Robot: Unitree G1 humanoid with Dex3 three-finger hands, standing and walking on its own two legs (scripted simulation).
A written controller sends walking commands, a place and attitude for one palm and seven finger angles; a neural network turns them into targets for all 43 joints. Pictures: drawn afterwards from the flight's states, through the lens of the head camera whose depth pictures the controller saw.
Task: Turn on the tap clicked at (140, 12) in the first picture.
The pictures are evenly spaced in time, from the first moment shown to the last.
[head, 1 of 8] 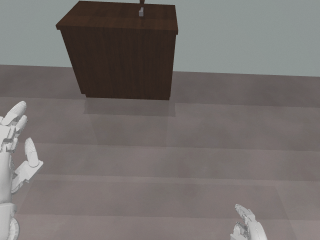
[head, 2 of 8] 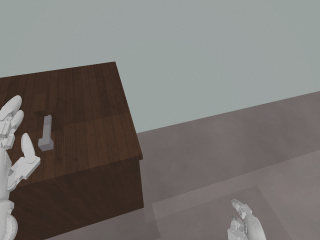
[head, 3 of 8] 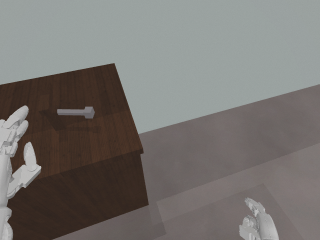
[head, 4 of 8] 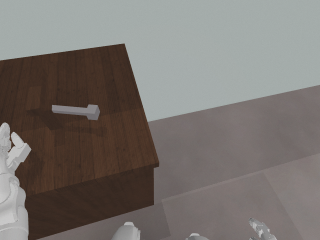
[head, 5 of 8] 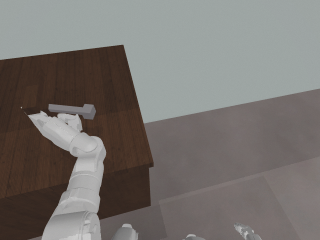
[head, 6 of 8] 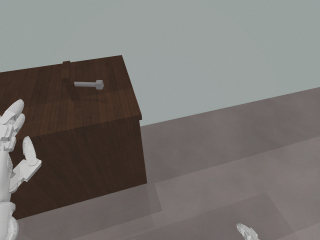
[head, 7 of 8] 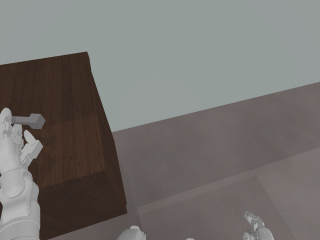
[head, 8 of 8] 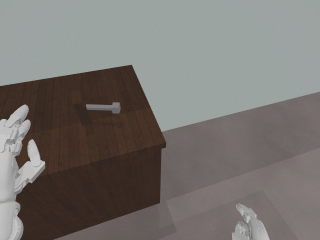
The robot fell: no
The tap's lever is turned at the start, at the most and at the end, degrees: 0 69 69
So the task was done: no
